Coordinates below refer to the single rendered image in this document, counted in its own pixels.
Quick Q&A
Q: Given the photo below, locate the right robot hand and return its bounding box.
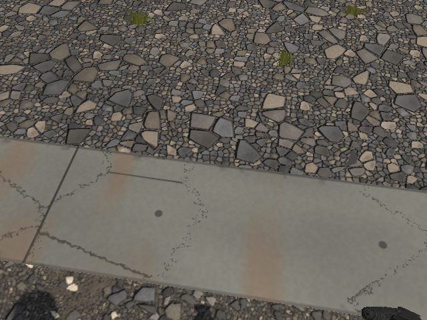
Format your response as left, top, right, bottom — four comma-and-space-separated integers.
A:
362, 307, 421, 320

